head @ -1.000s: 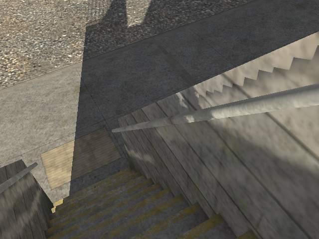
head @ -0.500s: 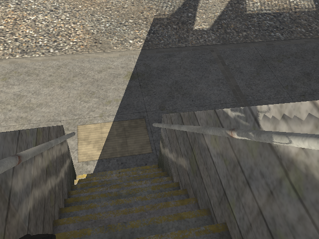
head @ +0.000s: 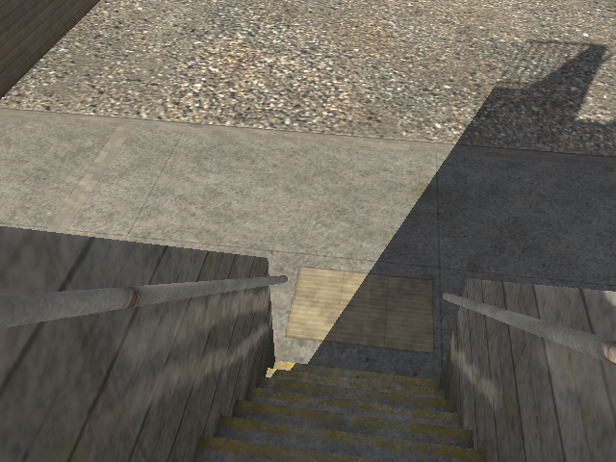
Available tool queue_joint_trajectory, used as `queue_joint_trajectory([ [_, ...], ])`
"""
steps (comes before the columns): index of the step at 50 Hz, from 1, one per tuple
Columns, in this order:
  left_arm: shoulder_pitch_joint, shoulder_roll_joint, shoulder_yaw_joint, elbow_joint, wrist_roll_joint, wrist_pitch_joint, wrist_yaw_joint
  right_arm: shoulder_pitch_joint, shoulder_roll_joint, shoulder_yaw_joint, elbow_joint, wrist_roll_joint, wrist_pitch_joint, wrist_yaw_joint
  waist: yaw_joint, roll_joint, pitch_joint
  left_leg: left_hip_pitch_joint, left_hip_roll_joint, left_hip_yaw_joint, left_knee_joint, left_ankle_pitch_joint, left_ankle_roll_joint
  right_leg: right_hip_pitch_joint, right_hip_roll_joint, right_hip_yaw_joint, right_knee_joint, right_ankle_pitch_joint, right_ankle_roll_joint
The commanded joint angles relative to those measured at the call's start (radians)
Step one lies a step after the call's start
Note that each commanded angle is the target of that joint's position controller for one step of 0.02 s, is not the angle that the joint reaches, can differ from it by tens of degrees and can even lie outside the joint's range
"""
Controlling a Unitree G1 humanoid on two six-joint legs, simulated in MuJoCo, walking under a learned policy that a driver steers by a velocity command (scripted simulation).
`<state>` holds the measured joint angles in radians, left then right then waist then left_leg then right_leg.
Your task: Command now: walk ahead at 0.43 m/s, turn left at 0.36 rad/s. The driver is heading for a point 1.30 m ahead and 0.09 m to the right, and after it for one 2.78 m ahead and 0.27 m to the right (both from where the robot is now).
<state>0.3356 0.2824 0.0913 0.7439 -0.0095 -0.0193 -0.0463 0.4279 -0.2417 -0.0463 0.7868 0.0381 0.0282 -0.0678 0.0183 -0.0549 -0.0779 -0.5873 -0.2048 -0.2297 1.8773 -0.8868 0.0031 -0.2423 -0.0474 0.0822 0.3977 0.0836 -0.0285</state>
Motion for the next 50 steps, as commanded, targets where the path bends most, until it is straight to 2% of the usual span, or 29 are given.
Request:
queue_joint_trajectory([
  [1, 0.352, 0.314, 0.067, 0.166, -0.067, 0.002, -0.014, 0.149, 0.072, 0.033, -0.102, 0.072, -0.055, 0.027, -0.06, -0.532, -0.023, -0.703, 0.123, 0.072, 0.31, 0.15, 0.031, 0.464, -0.332, 0.567, 0.059, -0.454, -0.245],
  [2, 0.391, 0.033, -0.002, 0.152, -0.029, 0.013, -0.001, -0.093, -0.019, 0.0, -0.057, 0.06, -0.031, 0.01, 0.098, -0.219, 0.149, -0.678, 0.153, 0.091, 0.351, 0.211, 0.05, 0.216, -0.221, 0.4, -0.056, -0.776, -0.171],
  [3, 0.411, -0.094, -0.059, 0.134, 0.003, 0.02, -0.018, -0.199, -0.003, -0.005, -0.021, 0.038, -0.008, 0.008, 0.183, -0.02, 0.163, -0.622, 0.054, 0.104, 0.543, 0.196, 0.075, 0.118, -0.067, 0.103, 0.105, -0.666, -0.113],
  [4, 0.222, 0.225, 0.012, 0.143, -0.022, 0.022, 0.008, -0.076, 0.092, 0.034, -0.157, 0.044, -0.009, 0.012, -0.066, -0.361, 0.145, -0.553, 0.166, 0.226, 0.379, 0.226, 0.059, -0.112, -0.239, 0.66, -0.227, -1.152, -0.251],
  [5, 0.106, 0.173, 0.003, 0.109, -0.024, -0.005, 0.053, -0.207, -0.019, 0.011, -0.163, 0.046, -0.022, -0.003, -0.051, -0.321, 0.336, -0.8, 0.264, -0.049, -0.011, 0.518, 0.033, -0.118, -0.283, 0.758, -0.125, -1.134, -0.243],
  [6, 0.156, -0.011, -0.047, 0.149, 0.009, -0.014, 0.061, -0.238, -0.028, 0.008, -0.155, 0.033, -0.026, -0.004, -0.024, -0.189, 0.328, -0.764, 0.254, -0.044, -0.094, 0.664, 0.029, -0.153, -0.214, 0.634, -0.037, -1.009, -0.194],
  [7, 0.138, -0.054, -0.071, 0.138, 0.026, -0.008, 0.075, -0.157, -0.003, 0.011, -0.123, -0.023, -0.018, 0.004, -0.061, -0.125, 0.281, -0.621, 0.265, 0.061, -0.265, 0.778, -0.013, -0.258, -0.147, 0.538, 0.027, -0.944, -0.187],
  [9, 0.154, 0.007, -0.053, 0.119, 0.039, 0.004, 0.089, -0.153, 0.031, 0.011, -0.129, -0.074, -0.013, 0.032, -0.05, -0.006, 0.219, -0.283, 0.251, 0.132, -0.604, 1.072, -0.04, -0.422, -0.11, 0.435, 0.041, -0.841, -0.175],
  [11, 0.164, 0.086, -0.032, 0.135, 0.025, -0.009, 0.09, -0.13, 0.054, 0.017, -0.132, -0.049, -0.024, 0.048, -0.063, -0.128, 0.193, -0.15, 0.234, 0.171, -0.479, 1.071, -0.043, -0.47, -0.115, 0.444, 0.02, -0.804, -0.203],
  [13, 0.359, 0.002, -0.037, 0.192, -0.032, -0.025, 0.126, -0.287, 0.02, 0.008, -0.175, -0.014, -0.044, 0.062, 0.052, -0.086, 0.239, -0.587, 0.295, 0.063, -0.71, 1.18, -0.017, -0.021, -0.095, 0.462, 0.263, -0.846, -0.211],
  [17, 0.475, 0.007, -0.012, 0.209, -0.013, -0.036, 0.128, -0.48, 0.02, -0.003, -0.234, 0.009, -0.07, 0.096, 0.131, -0.063, 0.221, -0.755, 0.301, -0.051, -0.855, 1.015, -0.006, 0.166, -0.134, 0.67, 0.292, -0.87, -0.259],
  [19, 0.314, -0.073, -0.039, 0.179, -0.01, -0.015, 0.16, -0.404, 0.012, 0.005, -0.193, -0.04, -0.078, 0.127, 0.081, 0.056, 0.204, -0.131, 0.254, 0.113, -1.173, 1.583, -0.022, -0.309, -0.002, 0.328, 0.413, -0.815, -0.177],
  [22, 0.258, -0.063, -0.056, 0.166, -0.018, 0.032, 0.15, -0.245, 0.011, -0.005, -0.146, -0.018, -0.045, 0.135, 0.084, -0.088, 0.184, 0.219, 0.22, 0.163, -1.359, 1.566, -0.043, -0.41, 0.05, 0.182, 0.551, -0.705, -0.117],
  [25, 0.075, -0.002, -0.037, 0.146, -0.025, 0.022, 0.114, 0.183, -0.093, -0.055, 0.025, -0.032, -0.026, 0.117, -0.176, -0.085, 0.055, 0.597, 0.299, 0.213, -1.388, 1.643, 0.015, -0.43, 0.097, 0.119, 1.079, -0.604, -0.021],
  [26, 0.04, -0.012, -0.019, 0.174, -0.052, -0.002, 0.107, 0.428, -0.138, -0.067, 0.114, -0.047, -0.029, 0.105, -0.311, -0.033, 0.05, 0.76, 0.375, 0.135, -1.446, 1.591, 0.056, -0.557, 0.206, 0.111, 1.507, -0.638, 0.046],
  [27, 0.001, -0.071, -0.02, 0.188, -0.075, 0.004, 0.117, 0.524, -0.1, -0.024, 0.144, -0.055, -0.028, 0.087, -0.38, 0.146, 0.121, 0.788, 0.471, 0.042, -1.538, 1.627, 0.054, -0.67, 0.343, 0.116, 1.893, -1.008, 0.104],
  [28, 0.187, -0.162, -0.033, 0.162, -0.028, 0.008, 0.105, 0.367, -0.053, 0.037, 0.156, -0.034, -0.047, 0.099, -0.133, 0.477, 0.126, 0.877, 0.419, 0.16, -1.181, 2.171, -0.005, -0.899, 0.254, 0.154, 1.8, -1.02, 0.058],
  [29, 0.305, -0.164, -0.042, 0.152, -0.037, 0.015, 0.099, 0.248, -0.028, 0.047, 0.141, -0.01, -0.047, 0.114, -0.013, 0.554, 0.029, 0.834, 0.463, 0.052, -1.154, 2.108, 0.085, -0.874, 0.183, 0.176, 1.673, -0.889, 0.054],
  [30, 0.282, -0.168, -0.051, 0.132, -0.043, 0.027, 0.108, 0.145, -0.028, 0.055, 0.138, -0.013, -0.04, 0.124, 0.035, 0.4, 0.01, 0.658, 0.507, -0.05, -1.234, 1.835, 0.152, -0.786, 0.136, 0.135, 1.63, -0.817, 0.064],
  [31, 0.226, -0.149, -0.05, 0.114, -0.051, 0.034, 0.12, 0.109, -0.117, 0.024, 0.172, -0.056, -0.043, 0.109, 0.042, 0.366, -0.031, 0.505, 0.589, -0.202, -1.281, 1.427, 0.246, -0.805, 0.115, 0.192, 1.528, -0.568, 0.041],
  [32, 0.16, -0.102, -0.049, 0.105, -0.047, 0.05, 0.114, 0.071, -0.024, 0.061, 0.156, -0.085, -0.043, 0.106, 0.044, 0.144, 0.002, 0.387, 0.578, -0.219, -1.302, 1.54, 0.236, -0.767, 0.094, 0.201, 1.503, -0.434, 0.049],
  [33, 0.124, -0.153, -0.068, 0.061, -0.036, 0.076, 0.114, 0.042, -0.064, 0.056, 0.179, -0.09, -0.044, 0.069, 0.069, 0.192, 0.047, 0.269, 0.625, -0.285, -1.316, 1.511, 0.275, -0.722, 0.073, 0.246, 1.322, -0.332, 0.076],
  [35, 0.025, -0.181, -0.087, -0.014, 0.013, 0.1, 0.09, -0.042, 0.068, 0.112, 0.191, -0.064, -0.031, 0.022, 0.105, 0.108, 0.048, 0.219, 0.479, -0.134, -1.239, 1.442, 0.166, -0.543, -0.001, 0.201, 0.783, -0.064, 0.107],
  [36, 0.044, -0.198, -0.087, 0.0, 0.003, 0.104, 0.08, -0.059, 0.065, 0.136, 0.2, -0.086, -0.05, 0.023, 0.136, 0.135, -0.052, 0.133, 0.466, -0.105, -1.224, 1.417, 0.146, -0.321, 0.005, 0.138, 0.896, 0.125, 0.127],
  [39, -0.043, -0.087, -0.05, -0.045, -0.018, 0.115, 0.07, 0.016, -0.053, 0.086, 0.185, -0.038, -0.076, 0.015, 0.055, 0.17, 0.034, 0.203, 0.439, -0.175, -1.167, 0.8, 0.186, -0.458, 0.018, 0.199, 0.822, 0.192, 0.118],
  [43, -0.224, -0.046, -0.024, -0.102, -0.044, 0.065, 0.063, 0.325, -0.04, 0.01, 0.27, -0.034, -0.096, -0.003, -0.097, 0.217, 0.208, 0.459, 0.456, -0.373, -1.203, 0.487, 0.244, -0.848, 0.015, 0.279, 0.646, 0.012, 0.069],
  [45, -0.248, -0.054, -0.019, -0.119, -0.052, 0.045, 0.056, 0.323, -0.004, 0.001, 0.278, -0.039, -0.103, 0.0, -0.097, 0.202, 0.228, 0.401, 0.464, -0.384, -1.169, 0.52, 0.261, -0.84, -0.019, 0.249, 0.605, 0.004, 0.055],
  [47, -0.187, -0.095, -0.033, -0.084, -0.003, 0.044, 0.038, 0.2, 0.06, 0.02, 0.246, -0.002, -0.082, -0.032, -0.056, 0.122, 0.239, 0.153, 0.375, -0.176, -1.016, 0.36, 0.235, -0.602, -0.041, 0.144, 0.446, 0.442, 0.087],
  [50, -0.242, -0.129, -0.044, -0.072, -0.008, 0.053, 0.004, 0.106, 0.016, 0.02, 0.207, -0.011, -0.041, -0.034, -0.099, 0.141, 0.231, -0.058, 0.305, -0.01, -1.028, 0.293, 0.19, -0.268, 0.028, -0.009, 0.203, 0.45, 0.083],
])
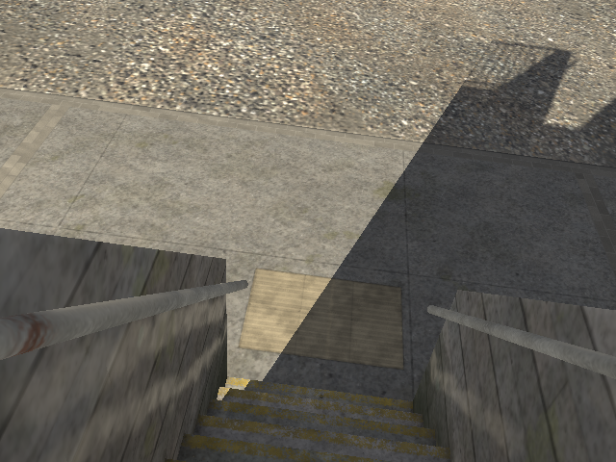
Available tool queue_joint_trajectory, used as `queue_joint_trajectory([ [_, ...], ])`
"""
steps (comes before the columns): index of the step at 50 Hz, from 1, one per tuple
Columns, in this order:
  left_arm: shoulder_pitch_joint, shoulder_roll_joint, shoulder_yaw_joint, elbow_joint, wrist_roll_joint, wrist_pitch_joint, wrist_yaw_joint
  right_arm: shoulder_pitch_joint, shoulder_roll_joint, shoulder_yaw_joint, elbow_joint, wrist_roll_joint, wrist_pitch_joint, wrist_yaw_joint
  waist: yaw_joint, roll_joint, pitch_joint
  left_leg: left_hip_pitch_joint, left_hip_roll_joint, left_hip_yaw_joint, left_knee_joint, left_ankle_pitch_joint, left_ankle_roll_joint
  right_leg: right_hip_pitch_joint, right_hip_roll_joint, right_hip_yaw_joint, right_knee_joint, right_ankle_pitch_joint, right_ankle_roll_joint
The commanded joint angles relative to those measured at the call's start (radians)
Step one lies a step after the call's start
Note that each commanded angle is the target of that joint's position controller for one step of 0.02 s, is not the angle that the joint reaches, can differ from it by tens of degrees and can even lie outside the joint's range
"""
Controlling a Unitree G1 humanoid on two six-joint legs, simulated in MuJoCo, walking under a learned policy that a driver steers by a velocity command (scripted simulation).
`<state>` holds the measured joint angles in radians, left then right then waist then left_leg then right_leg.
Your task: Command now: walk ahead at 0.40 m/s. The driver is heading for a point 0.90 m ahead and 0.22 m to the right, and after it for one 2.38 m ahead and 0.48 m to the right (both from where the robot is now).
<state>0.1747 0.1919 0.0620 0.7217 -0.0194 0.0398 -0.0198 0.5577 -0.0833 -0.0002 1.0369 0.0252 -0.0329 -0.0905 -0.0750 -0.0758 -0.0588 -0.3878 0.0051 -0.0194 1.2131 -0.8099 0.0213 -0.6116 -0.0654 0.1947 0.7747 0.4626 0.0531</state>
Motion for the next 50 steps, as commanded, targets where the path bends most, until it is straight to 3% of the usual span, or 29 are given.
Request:
queue_joint_trajectory([
  [1, -0.073, -0.017, -0.011, -0.032, -0.002, 0.001, -0.023, -0.034, -0.177, -0.04, -0.05, 0.006, 0.03, -0.013, -0.011, 0.155, 0.225, -0.298, 0.094, -0.234, -0.327, 0.224, 0.176, 0.171, 0.052, -0.125, -0.168, 0.007, 0.003],
  [3, -0.022, 0.043, 0.008, -0.002, 0.014, 0.009, -0.018, -0.09, -0.208, -0.059, -0.061, 0.005, 0.021, 0.003, 0.026, 0.239, 0.187, -0.263, 0.134, -0.275, -0.223, 0.266, 0.182, 0.162, 0.032, -0.104, -0.039, -0.042, -0.028],
  [5, 0.192, 0.122, 0.041, 0.072, 0.025, 0.02, -0.003, -0.262, -0.235, -0.077, -0.098, -0.01, 0.015, 0.03, 0.154, 0.301, 0.099, -0.227, 0.171, -0.297, -0.054, 0.401, 0.139, 0.28, -0.04, -0.124, -0.057, -0.079, -0.08],
  [6, 0.257, 0.134, 0.053, 0.116, -0.008, 0.001, 0.004, -0.194, -0.171, -0.067, -0.082, 0.003, 0.022, 0.016, 0.128, 0.204, 0.112, -0.063, 0.118, -0.203, 0.101, 0.424, 0.083, 0.271, -0.103, -0.132, -0.499, -0.078, -0.096],
  [7, 0.386, 0.139, 0.067, 0.192, 0.009, -0.013, 0.009, -0.124, -0.129, -0.065, -0.034, -0.01, 0.023, 0.0, 0.16, 0.109, 0.065, -0.157, 0.064, -0.132, 0.348, 0.534, 0.05, 0.551, -0.053, -0.203, -0.571, -0.055, -0.098],
  [8, 0.594, 0.121, 0.065, 0.242, 0.02, -0.015, 0.016, -0.169, -0.151, -0.069, -0.009, -0.018, 0.019, 0.008, 0.313, 0.01, 0.03, -0.327, -0.043, -0.089, 0.812, 0.413, 0.016, 0.797, -0.111, -0.146, -0.581, -0.059, -0.168],
  [9, 0.653, 0.103, 0.02, 0.295, 0.049, -0.01, 0.012, -0.274, -0.04, -0.056, -0.047, -0.036, 0.013, 0.019, 0.34, -0.226, 0.079, -0.738, -0.214, -0.057, 1.264, -0.183, -0.03, 0.924, -0.116, -0.173, -0.194, 0.321, -0.17],
  [10, 0.583, 0.107, -0.005, 0.283, 0.034, -0.016, -0.01, -0.178, -0.05, -0.049, -0.133, -0.002, -0.003, 0.028, 0.199, -0.36, 0.078, -0.903, -0.172, -0.112, 1.259, -0.118, -0.017, 0.933, -0.093, -0.119, -0.018, 0.445, -0.155],
  [11, 0.556, 0.09, -0.011, 0.297, 0.033, -0.018, -0.029, -0.123, -0.069, -0.051, -0.129, 0.031, 0.0, 0.033, 0.153, -0.297, -0.019, -0.898, -0.139, -0.123, 1.152, -0.053, -0.017, 0.895, -0.145, -0.035, -0.054, 0.243, -0.202],
  [12, 0.523, 0.045, -0.031, 0.297, 0.03, -0.027, -0.043, -0.121, -0.08, -0.049, -0.127, 0.055, 0.008, 0.035, 0.12, -0.092, -0.035, -0.849, -0.063, -0.134, 0.987, 0.117, 0.01, 0.731, -0.172, -0.003, -0.112, 0.014, -0.246],
  [13, 0.438, 0.154, -0.008, 0.325, 0.038, -0.013, -0.03, -0.171, -0.028, -0.026, -0.207, 0.075, 0.026, 0.026, 0.043, -0.091, -0.03, -0.816, 0.003, -0.059, 0.987, 0.202, 0.011, 0.551, -0.27, 0.274, -0.285, -0.562, -0.331],
  [14, 0.406, 0.159, -0.002, 0.338, 0.031, -0.027, -0.01, -0.264, -0.016, -0.019, -0.218, 0.08, 0.027, 0.024, 0.053, -0.112, 0.071, -0.949, 0.054, -0.178, 0.873, 0.338, 0.004, 0.467, -0.332, 0.433, -0.31, -0.744, -0.366],
  [16, 0.351, 0.026, -0.049, 0.308, 0.069, -0.058, 0.004, -0.29, -0.12, -0.045, -0.223, 0.038, 0.046, 0.021, 0.036, 0.023, 0.137, -0.961, 0.043, -0.231, 0.566, 0.654, 0.032, 0.385, -0.211, 0.377, -0.224, -0.642, -0.239],
  [17, 0.319, -0.016, -0.079, 0.285, 0.072, -0.059, 0.039, -0.28, -0.108, -0.04, -0.242, -0.023, 0.063, 0.035, 0.0, 0.068, 0.128, -0.848, 0.043, -0.167, 0.298, 0.821, -0.012, 0.292, -0.171, 0.271, -0.209, -0.523, -0.22],
  [18, 0.296, -0.027, -0.088, 0.28, 0.052, -0.063, 0.056, -0.295, -0.071, -0.03, -0.265, -0.057, 0.071, 0.051, -0.017, 0.059, 0.095, -0.634, 0.071, -0.111, 0.081, 0.955, -0.031, 0.187, -0.12, 0.208, -0.197, -0.442, -0.212],
  [20, 0.392, 0.052, -0.067, 0.316, 0.023, -0.075, 0.083, -0.312, -0.065, -0.026, -0.261, -0.034, 0.055, 0.086, 0.008, -0.059, 0.055, -0.549, 0.055, -0.115, 0.11, 1.139, -0.057, 0.238, -0.111, 0.218, -0.126, -0.471, -0.213],
  [23, 0.478, 0.037, -0.067, 0.289, -0.014, -0.088, 0.116, -0.482, -0.161, -0.052, -0.33, -0.017, 0.036, 0.12, 0.068, 0.031, 0.155, -0.597, 0.071, -0.165, -0.341, 1.385, -0.032, 0.353, -0.069, 0.177, -0.039, -0.743, -0.191],
  [26, 0.487, -0.001, -0.065, 0.274, -0.01, -0.064, 0.129, -0.484, -0.089, -0.034, -0.325, -0.029, 0.039, 0.151, 0.111, 0.021, 0.198, -0.297, 0.006, -0.075, -0.5, 1.497, -0.049, 0.155, 0.011, 0.085, 0.035, -0.838, -0.202],
  [31, 0.398, 0.051, -0.024, 0.239, -0.01, -0.058, 0.097, -0.428, -0.131, -0.04, -0.34, -0.03, 0.038, 0.153, 0.159, -0.044, 0.214, -0.266, 0.04, -0.082, -0.681, 1.353, -0.01, 0.219, 0.032, 0.132, 0.303, -0.754, -0.258],
  [33, 0.309, 0.024, -0.012, 0.246, -0.014, -0.074, 0.07, -0.186, -0.181, -0.068, -0.261, -0.009, 0.017, 0.145, 0.045, -0.019, 0.118, 0.028, 0.055, -0.032, -0.693, 1.344, 0.01, 0.135, 0.066, 0.139, 0.545, -0.621, -0.262],
  [35, 0.068, 0.049, 0.002, 0.232, -0.03, -0.096, 0.044, 0.475, -0.249, -0.117, -0.019, -0.039, 0.02, 0.129, -0.313, 0.117, 0.029, 0.651, 0.102, 0.036, -0.747, 1.332, 0.097, -0.21, 0.19, 0.004, 1.268, -0.364, -0.141],
  [36, 0.119, -0.017, -0.004, 0.192, -0.027, -0.089, 0.052, 0.465, -0.091, -0.05, 0.021, -0.013, 0.015, 0.124, -0.238, 0.361, 0.15, 0.613, 0.182, -0.055, -0.835, 1.523, 0.161, -0.425, 0.361, -0.106, 1.604, -1.343, -0.1],
  [37, 0.335, -0.048, -0.011, 0.165, -0.023, -0.085, 0.052, 0.295, -0.094, -0.012, -0.022, -0.01, 0.006, 0.121, -0.003, 0.456, 0.119, 0.679, 0.195, -0.203, -0.514, 1.648, 0.185, -0.602, 0.267, 0.042, 1.399, -1.29, -0.12],
  [40, 0.287, -0.007, -0.008, 0.115, -0.039, -0.042, 0.068, -0.015, -0.124, -0.009, -0.061, -0.028, -0.006, 0.122, 0.126, 0.131, 0.097, 0.187, 0.254, -0.322, -0.637, 0.841, 0.231, -0.545, 0.09, 0.004, 1.109, -0.818, -0.117],
  [42, 0.228, -0.016, -0.023, 0.037, 0.024, -0.024, 0.075, -0.245, -0.084, 0.032, -0.117, -0.058, -0.015, 0.049, 0.229, 0.016, 0.177, -0.279, 0.261, -0.335, -0.603, 1.101, 0.26, -0.233, -0.015, -0.021, 0.506, -0.439, 0.025],
  [43, 0.296, -0.03, -0.019, 0.093, 0.039, -0.034, 0.067, -0.162, -0.108, 0.035, -0.077, -0.079, -0.03, 0.041, 0.224, 0.042, 0.097, -0.33, 0.232, -0.329, -0.541, 1.168, 0.26, -0.007, 0.018, -0.044, 0.598, -0.227, 0.044],
  [45, 0.272, 0.057, 0.008, 0.071, 0.003, -0.036, 0.05, -0.084, -0.213, -0.002, -0.06, -0.022, -0.039, 0.02, 0.167, 0.147, 0.081, -0.149, 0.222, -0.383, -0.441, 0.922, 0.232, -0.154, 0.001, 0.023, 0.517, -0.011, 0.032],
  [48, 0.084, 0.066, 0.001, -0.007, 0.036, -0.02, 0.027, -0.009, -0.136, 0.008, -0.068, 0.031, -0.028, -0.027, 0.084, 0.124, 0.152, -0.133, 0.083, -0.276, -0.303, 0.507, 0.175, -0.122, 0.006, 0.008, 0.05, 0.176, 0.032],
  [50, 0.021, 0.027, -0.008, -0.017, 0.015, -0.011, -0.01, -0.01, -0.149, -0.004, -0.072, 0.017, 0.008, -0.035, 0.031, 0.126, 0.165, -0.263, 0.049, -0.21, -0.279, 0.418, 0.162, 0.133, 0.041, -0.085, -0.155, 0.216, 0.037],
])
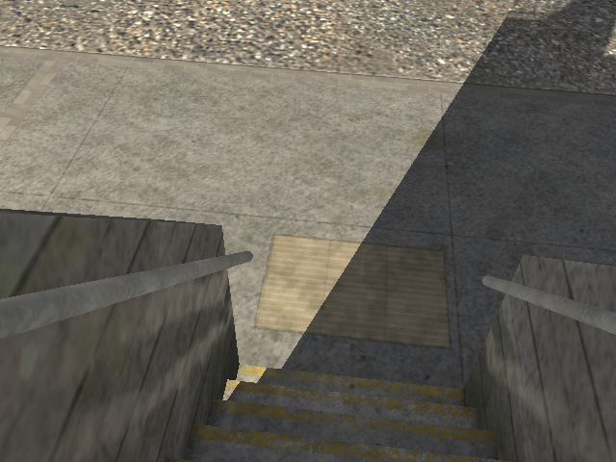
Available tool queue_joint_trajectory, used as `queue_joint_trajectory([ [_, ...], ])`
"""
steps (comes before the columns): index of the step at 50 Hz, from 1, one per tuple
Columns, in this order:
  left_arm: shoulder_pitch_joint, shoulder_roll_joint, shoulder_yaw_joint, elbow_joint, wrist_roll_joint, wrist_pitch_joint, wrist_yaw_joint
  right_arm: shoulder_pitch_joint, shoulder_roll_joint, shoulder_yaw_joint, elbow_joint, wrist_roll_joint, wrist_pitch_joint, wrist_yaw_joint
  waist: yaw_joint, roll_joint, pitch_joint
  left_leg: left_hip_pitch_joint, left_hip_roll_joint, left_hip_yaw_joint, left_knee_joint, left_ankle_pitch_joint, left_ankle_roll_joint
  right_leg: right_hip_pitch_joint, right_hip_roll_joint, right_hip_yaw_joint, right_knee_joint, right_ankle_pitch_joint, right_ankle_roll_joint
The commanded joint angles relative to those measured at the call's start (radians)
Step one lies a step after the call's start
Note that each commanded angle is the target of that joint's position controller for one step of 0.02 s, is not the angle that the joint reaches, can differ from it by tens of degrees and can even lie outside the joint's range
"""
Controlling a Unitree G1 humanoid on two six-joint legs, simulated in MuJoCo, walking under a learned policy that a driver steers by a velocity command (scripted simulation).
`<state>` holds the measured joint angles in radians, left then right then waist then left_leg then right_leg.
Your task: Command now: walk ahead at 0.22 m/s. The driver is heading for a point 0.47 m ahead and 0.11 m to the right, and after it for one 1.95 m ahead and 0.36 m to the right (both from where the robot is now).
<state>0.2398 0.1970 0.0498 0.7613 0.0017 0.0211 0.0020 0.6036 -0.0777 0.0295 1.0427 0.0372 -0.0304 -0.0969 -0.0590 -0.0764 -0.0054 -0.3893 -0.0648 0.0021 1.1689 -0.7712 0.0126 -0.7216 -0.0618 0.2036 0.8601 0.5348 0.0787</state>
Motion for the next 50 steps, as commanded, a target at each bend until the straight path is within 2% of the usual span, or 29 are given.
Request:
queue_joint_trajectory([
  [1, 0.0, 0.032, 0.009, -0.031, -0.017, 0.014, -0.043, -0.071, -0.178, -0.045, -0.078, 0.005, 0.014, -0.025, 0.027, 0.181, 0.123, -0.291, 0.141, -0.246, -0.192, 0.401, 0.175, 0.297, 0.02, -0.079, -0.221, 0.148, -0.002],
  [3, 0.083, 0.097, 0.03, 0.013, -0.009, 0.019, -0.046, -0.104, -0.177, -0.056, -0.094, 0.003, 0.022, -0.01, 0.049, 0.211, 0.119, -0.246, 0.173, -0.255, -0.072, 0.567, 0.158, 0.304, 0.014, -0.114, -0.205, -0.027, -0.025],
  [5, 0.481, 0.161, 0.07, 0.178, 0.005, 0.016, -0.037, -0.292, -0.176, -0.07, -0.104, -0.01, 0.013, 0.004, 0.253, 0.213, -0.026, -0.319, 0.151, -0.239, 0.246, 0.61, 0.094, 0.678, -0.056, -0.144, -0.304, 0.06, -0.094],
  [6, 0.691, 0.158, 0.07, 0.245, 0.023, 0.01, -0.034, -0.349, -0.15, -0.077, -0.1, 0.007, 0.011, 0.001, 0.392, 0.017, 0.007, -0.334, -0.009, -0.098, 0.716, 0.538, 0.003, 0.799, -0.089, -0.185, -0.614, 0.08, -0.166],
  [7, 0.655, 0.066, 0.012, 0.279, 0.02, 0.004, -0.027, -0.239, -0.067, -0.081, -0.106, -0.019, 0.013, 0.019, 0.278, -0.273, 0.042, -0.569, -0.189, -0.073, 1.147, -0.195, -0.057, 0.926, -0.15, -0.133, -0.496, 0.522, -0.215],
  [8, 0.453, 0.031, -0.045, 0.257, 0.025, -0.006, -0.043, -0.064, -0.023, -0.06, -0.131, -0.012, 0.012, 0.045, 0.056, -0.388, -0.027, -0.712, -0.112, -0.223, 1.131, -0.221, -0.067, 1.012, -0.194, 0.003, -0.142, 0.944, -0.273],
  [9, 0.363, 0.011, -0.06, 0.23, 0.021, -0.001, -0.039, -0.103, -0.037, -0.056, -0.146, -0.002, 0.023, 0.045, 0.048, -0.298, -0.089, -0.724, -0.074, -0.229, 1.02, -0.174, -0.078, 1.002, -0.234, 0.005, -0.16, 0.855, -0.286],
  [10, 0.338, 0.082, -0.045, 0.245, 0.029, 0.004, -0.034, -0.204, -0.033, -0.039, -0.201, 0.034, 0.037, 0.028, 0.056, -0.094, -0.075, -0.672, -0.005, -0.191, 0.906, 0.016, -0.064, 0.808, -0.276, 0.117, -0.292, 0.42, -0.37],
  [11, 0.247, 0.152, -0.031, 0.225, 0.043, 0.006, -0.027, -0.24, -0.003, -0.026, -0.21, 0.042, 0.062, 0.013, 0.017, -0.044, -0.041, -0.587, 0.032, -0.166, 0.883, 0.131, -0.072, 0.613, -0.335, 0.248, -0.376, 0.316, -0.414],
  [12, 0.211, 0.134, -0.041, 0.199, 0.056, 0.001, -0.022, -0.294, -0.054, -0.035, -0.209, 0.039, 0.082, 0.005, 0.03, 0.051, -0.008, -0.546, 0.017, -0.158, 0.926, 0.144, -0.084, 0.535, -0.337, 0.247, -0.393, 0.441, -0.412],
  [13, 0.306, 0.094, -0.058, 0.216, 0.061, -0.004, -0.004, -0.351, -0.073, -0.038, -0.207, 0.042, 0.084, 0.004, 0.093, 0.088, -0.015, -0.646, 0.01, -0.228, 0.918, 0.184, -0.088, 0.581, -0.287, 0.172, -0.316, 0.361, -0.366],
  [14, 0.341, 0.062, -0.069, 0.215, 0.048, -0.007, 0.014, -0.319, -0.104, -0.05, -0.199, 0.042, 0.091, 0.011, 0.096, 0.088, -0.012, -0.672, -0.014, -0.239, 0.773, 0.354, -0.071, 0.591, -0.2, 0.115, -0.239, 0.144, -0.333],
  [16, 0.393, -0.009, -0.098, 0.246, 0.036, 0.003, 0.035, -0.379, -0.053, -0.033, -0.24, 0.053, 0.095, 0.031, 0.086, -0.013, -0.014, -0.703, 0.019, -0.235, 0.734, 0.451, -0.069, 0.56, -0.18, 0.14, -0.244, -0.037, -0.337],
  [18, 0.246, -0.041, -0.115, 0.193, 0.025, 0.015, 0.063, -0.371, 0.007, -0.002, -0.301, -0.012, 0.124, 0.068, -0.018, 0.09, 0.003, -0.439, 0.122, -0.199, 0.041, 0.798, -0.086, 0.359, -0.103, 0.109, -0.297, -0.516, -0.271],
  [19, 0.212, -0.058, -0.11, 0.169, 0.006, 0.019, 0.056, -0.411, 0.007, 0.005, -0.306, -0.019, 0.125, 0.086, 0.014, 0.052, 0.008, -0.136, 0.103, -0.082, -0.228, 0.863, -0.094, 0.194, -0.049, 0.059, -0.386, -0.716, -0.234],
  [20, 0.239, 0.041, -0.077, 0.177, 0.009, 0.006, 0.041, -0.404, -0.032, -0.01, -0.285, -0.006, 0.115, 0.104, 0.046, -0.039, 0.011, 0.096, 0.064, -0.028, -0.102, 0.874, -0.102, 0.035, -0.087, 0.104, -0.462, -0.863, -0.251],
  [21, 0.197, 0.135, -0.049, 0.156, 0.028, -0.012, 0.026, -0.323, -0.096, -0.029, -0.25, -0.011, 0.115, 0.102, 0.001, -0.102, 0.048, 0.215, 0.031, 0.038, 0.083, 0.797, -0.087, -0.098, -0.09, 0.129, -0.525, -0.947, -0.28],
  [22, 0.113, 0.155, -0.037, 0.125, 0.012, -0.022, 0.022, -0.302, -0.131, -0.034, -0.25, -0.02, 0.107, 0.089, -0.034, -0.114, 0.137, 0.205, 0.051, 0.036, 0.046, 0.724, -0.059, -0.119, -0.077, 0.126, -0.523, -0.934, -0.307],
  [24, 0.148, 0.035, -0.055, 0.131, -0.033, -0.027, 0.04, -0.229, -0.118, -0.026, -0.239, -0.046, 0.073, 0.076, -0.067, -0.057, 0.155, 0.184, 0.106, 0.014, -0.337, 0.723, -0.003, 0.125, 0.001, 0.04, -0.268, -0.41, -0.263],
  [25, 0.308, 0.035, -0.036, 0.127, -0.041, -0.012, 0.055, -0.259, -0.19, -0.034, -0.247, -0.042, 0.048, 0.078, 0.054, 0.036, 0.101, 0.132, 0.145, -0.099, -0.451, 1.049, 0.049, 0.314, 0.061, 0.009, -0.136, -0.317, -0.202],
  [26, 0.451, 0.016, -0.025, 0.146, -0.022, 0.007, 0.059, -0.32, -0.183, -0.027, -0.263, -0.046, 0.048, 0.096, 0.14, 0.142, 0.012, 0.148, 0.154, -0.184, -0.409, 1.021, 0.116, 0.376, 0.084, 0.005, -0.095, -0.442, -0.173],
  [27, 0.443, 0.018, -0.02, 0.148, -0.023, 0.018, 0.062, -0.365, -0.131, -0.009, -0.267, -0.034, 0.052, 0.102, 0.153, 0.188, 0.005, 0.118, 0.135, -0.167, -0.433, 0.942, 0.136, 0.393, 0.093, -0.008, -0.129, -0.648, -0.177],
  [28, 0.342, 0.047, -0.013, 0.112, -0.033, 0.026, 0.063, -0.371, -0.13, -0.016, -0.267, -0.017, 0.055, 0.097, 0.13, 0.176, 0.034, 0.07, 0.085, -0.158, -0.483, 0.846, 0.138, 0.376, 0.122, -0.043, -0.093, -0.765, -0.196],
  [30, 0.261, 0.02, -0.022, 0.032, -0.022, 0.029, 0.043, -0.421, -0.159, -0.014, -0.29, -0.009, 0.053, 0.113, 0.139, 0.248, 0.051, 0.057, 0.13, -0.296, -0.558, 0.702, 0.197, 0.319, 0.148, -0.066, -0.128, -0.937, -0.171],
  [32, 0.207, 0.016, -0.03, -0.001, -0.027, 0.028, 0.026, -0.428, -0.168, -0.014, -0.29, -0.02, 0.061, 0.097, 0.134, 0.17, 0.039, 0.049, 0.104, -0.211, -0.507, 0.729, 0.157, 0.383, 0.131, -0.067, -0.175, -0.827, -0.16],
  [34, 0.184, 0.061, -0.016, -0.025, -0.034, 0.031, 0.015, -0.389, -0.169, -0.013, -0.288, -0.025, 0.049, 0.089, 0.112, 0.045, -0.034, 0.02, 0.065, -0.109, -0.392, 0.831, 0.105, 0.509, 0.115, -0.047, -0.147, -0.565, -0.173],
  [36, 0.156, 0.075, -0.015, -0.066, -0.026, 0.042, 0.005, -0.397, -0.173, -0.005, -0.305, -0.036, 0.036, 0.092, 0.113, 0.002, -0.087, -0.043, 0.046, -0.091, -0.323, 0.815, 0.089, 0.607, 0.082, -0.007, -0.149, -0.405, -0.199],
  [40, 0.064, 0.09, -0.029, -0.155, -0.014, 0.06, 0.004, -0.431, -0.182, 0.009, -0.355, -0.049, 0.022, 0.104, 0.086, 0.039, -0.079, -0.042, 0.047, -0.103, -0.33, 0.827, 0.076, 0.588, 0.057, 0.003, -0.148, -0.343, -0.192],
  [50, 0.044, 0.1, -0.041, -0.181, -0.025, 0.042, -0.005, -0.428, -0.203, 0.017, -0.42, -0.046, 0.044, 0.094, 0.073, 0.101, -0.083, 0.118, 0.082, -0.16, -0.4, 0.896, 0.065, 0.507, 0.087, 0.029, -0.182, -0.4, -0.147],
])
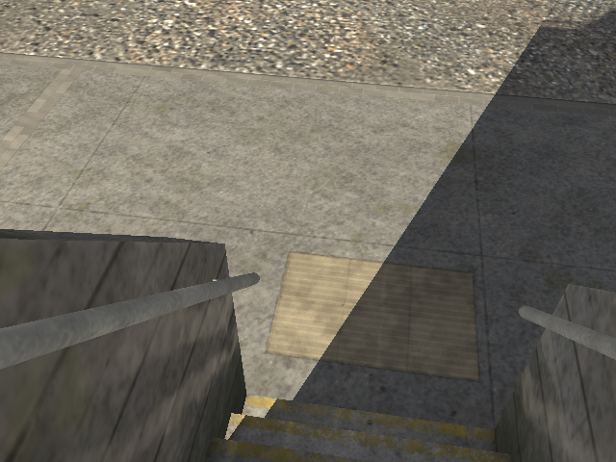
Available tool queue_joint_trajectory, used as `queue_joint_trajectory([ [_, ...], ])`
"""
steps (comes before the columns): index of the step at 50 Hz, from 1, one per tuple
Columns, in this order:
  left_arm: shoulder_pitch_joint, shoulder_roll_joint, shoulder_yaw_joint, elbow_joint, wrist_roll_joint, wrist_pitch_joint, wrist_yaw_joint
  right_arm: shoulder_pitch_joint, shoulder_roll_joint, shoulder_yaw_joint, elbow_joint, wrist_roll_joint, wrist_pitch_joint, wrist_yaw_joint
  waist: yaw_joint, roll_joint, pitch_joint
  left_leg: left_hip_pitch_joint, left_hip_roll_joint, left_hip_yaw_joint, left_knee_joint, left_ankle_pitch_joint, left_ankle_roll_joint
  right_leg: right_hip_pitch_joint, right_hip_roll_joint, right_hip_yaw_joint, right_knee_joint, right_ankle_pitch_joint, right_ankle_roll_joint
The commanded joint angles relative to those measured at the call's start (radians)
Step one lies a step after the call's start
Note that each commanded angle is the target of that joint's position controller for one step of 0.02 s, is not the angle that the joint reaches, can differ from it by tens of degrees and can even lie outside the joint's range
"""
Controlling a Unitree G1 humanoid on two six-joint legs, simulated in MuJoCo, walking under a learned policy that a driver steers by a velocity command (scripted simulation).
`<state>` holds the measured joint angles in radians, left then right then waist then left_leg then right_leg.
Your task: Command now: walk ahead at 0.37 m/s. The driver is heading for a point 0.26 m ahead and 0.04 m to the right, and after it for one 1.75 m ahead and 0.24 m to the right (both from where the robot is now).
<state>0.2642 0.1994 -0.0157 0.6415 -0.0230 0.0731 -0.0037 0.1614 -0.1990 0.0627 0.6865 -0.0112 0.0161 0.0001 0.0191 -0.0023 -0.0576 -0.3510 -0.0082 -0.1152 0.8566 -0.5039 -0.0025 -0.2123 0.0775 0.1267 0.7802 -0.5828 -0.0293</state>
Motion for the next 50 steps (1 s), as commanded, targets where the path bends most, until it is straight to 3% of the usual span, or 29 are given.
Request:
queue_joint_trajectory([
  [1, 0.03, 0.088, 0.022, -0.057, 0.0, -0.006, -0.002, 0.015, -0.079, -0.014, -0.059, 0.009, -0.001, 0.0, -0.001, 0.04, -0.029, 0.089, 0.033, -0.056, -0.117, 0.631, 0.075, 0.01, -0.056, 0.115, -0.127, 0.715, -0.033],
  [3, 0.017, 0.054, 0.007, -0.039, 0.01, -0.009, 0.003, 0.032, -0.075, -0.012, -0.043, 0.016, 0.007, -0.009, -0.005, 0.032, 0.033, 0.107, 0.053, -0.079, -0.176, 0.7, 0.056, 0.004, -0.077, 0.119, -0.182, 0.781, -0.01],
  [4, 0.041, 0.061, 0.013, -0.026, 0.012, -0.011, 0.01, 0.013, -0.088, -0.018, -0.04, 0.032, 0.009, -0.018, 0.013, 0.037, 0.057, 0.112, 0.06, -0.068, -0.167, 0.717, 0.055, 0.007, -0.079, 0.127, -0.223, 0.826, -0.001],
  [5, 0.034, 0.084, 0.015, -0.014, 0.01, -0.015, 0.013, 0.037, -0.086, -0.018, -0.045, 0.034, 0.009, -0.02, -0.02, -0.019, 0.038, 0.133, 0.071, -0.083, -0.211, 0.705, 0.04, 0.025, -0.088, 0.123, -0.206, 0.864, -0.002],
  [7, 0.031, 0.072, 0.013, -0.003, 0.01, -0.014, 0.016, 0.042, -0.101, -0.023, -0.026, 0.033, 0.006, -0.018, -0.004, -0.009, 0.021, 0.154, 0.069, -0.084, -0.24, 0.744, 0.025, 0.089, -0.099, 0.117, -0.235, 0.863, 0.008],
  [10, 0.04, 0.064, 0.013, 0.013, 0.003, -0.013, 0.017, 0.042, -0.09, -0.025, -0.01, 0.039, 0.007, -0.018, -0.001, 0.018, -0.018, 0.199, 0.068, -0.085, -0.28, 0.79, 0.023, 0.131, -0.102, 0.099, -0.258, 0.834, 0.023],
  [12, 0.05, 0.053, 0.009, 0.022, 0.011, -0.008, 0.011, 0.045, -0.065, -0.018, 0.002, 0.021, 0.012, -0.009, -0.001, 0.008, -0.029, 0.214, 0.067, -0.079, -0.301, 0.763, 0.021, 0.146, -0.103, 0.091, -0.271, 0.81, 0.023],
  [16, 0.069, 0.054, 0.011, 0.028, 0.007, -0.006, 0.011, 0.065, -0.074, -0.021, 0.021, 0.025, 0.02, -0.006, -0.003, 0.0, -0.014, 0.207, 0.071, -0.08, -0.328, 0.702, 0.015, 0.141, -0.111, 0.085, -0.302, 0.783, 0.022],
  [18, 0.066, 0.055, 0.012, 0.028, 0.011, 0.002, 0.014, 0.051, -0.07, -0.021, 0.02, 0.023, 0.023, -0.005, -0.005, 0.025, 0.012, 0.207, 0.063, -0.068, -0.363, 0.64, 0.021, 0.124, -0.108, 0.092, -0.342, 0.691, 0.023],
  [22, 0.069, 0.06, 0.018, 0.031, 0.009, 0.005, 0.015, 0.068, -0.087, -0.029, 0.041, 0.025, 0.028, -0.006, -0.01, -0.008, 0.069, 0.189, 0.065, -0.069, -0.409, 0.543, 0.015, 0.105, -0.107, 0.089, -0.396, 0.616, 0.025],
  [24, 0.095, 0.057, 0.019, 0.05, 0.01, 0.002, 0.008, 0.106, -0.094, -0.035, 0.066, 0.027, 0.035, -0.01, -0.016, -0.01, 0.131, 0.175, 0.059, -0.07, -0.428, 0.428, 0.024, 0.056, -0.096, 0.082, -0.43, 0.482, 0.018],
  [27, 0.11, 0.071, 0.028, 0.061, 0.002, -0.006, 0.009, 0.102, -0.091, -0.04, 0.083, 0.028, 0.036, -0.016, -0.013, -0.01, 0.134, 0.173, 0.059, -0.071, -0.439, 0.425, 0.022, 0.055, -0.095, 0.073, -0.448, 0.479, 0.023],
  [29, 0.122, 0.062, 0.029, 0.068, 0.008, -0.006, 0.007, 0.111, -0.075, -0.034, 0.089, 0.024, 0.037, -0.013, -0.008, -0.01, 0.107, 0.192, 0.064, -0.068, -0.427, 0.421, 0.027, 0.076, -0.099, 0.068, -0.447, 0.464, 0.024],
  [30, 0.114, 0.054, 0.026, 0.064, 0.02, -0.004, 0.003, 0.115, -0.076, -0.036, 0.088, 0.022, 0.044, -0.012, -0.014, -0.018, 0.104, 0.195, 0.056, -0.065, -0.437, 0.354, 0.026, 0.072, -0.084, 0.054, -0.462, 0.409, 0.019],
  [32, 0.122, 0.051, 0.027, 0.072, 0.014, -0.012, -0.001, 0.114, -0.081, -0.041, 0.094, 0.027, 0.053, -0.016, -0.016, 0.003, 0.139, 0.172, 0.055, -0.065, -0.455, 0.289, 0.029, 0.052, -0.085, 0.056, -0.48, 0.353, 0.016],
  [50, 0.195, 0.066, 0.042, 0.108, 0.009, -0.031, 0.009, 0.137, -0.098, -0.05, 0.165, 0.035, 0.049, -0.041, -0.019, 0.014, 0.121, 0.224, 0.064, -0.082, -0.482, 0.486, 0.032, 0.107, -0.097, 0.038, -0.512, 0.518, 0.039],
])
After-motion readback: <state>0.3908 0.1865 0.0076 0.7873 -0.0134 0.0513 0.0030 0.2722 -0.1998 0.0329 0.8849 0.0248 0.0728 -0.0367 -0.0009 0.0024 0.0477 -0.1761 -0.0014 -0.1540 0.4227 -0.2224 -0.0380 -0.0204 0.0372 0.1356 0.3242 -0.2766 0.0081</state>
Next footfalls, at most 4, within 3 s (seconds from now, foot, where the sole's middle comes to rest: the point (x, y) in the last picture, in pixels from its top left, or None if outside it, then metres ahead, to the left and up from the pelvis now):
none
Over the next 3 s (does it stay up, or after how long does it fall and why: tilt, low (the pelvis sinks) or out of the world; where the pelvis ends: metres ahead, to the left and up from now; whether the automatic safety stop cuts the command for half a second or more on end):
stays up -0.04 0.03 0.04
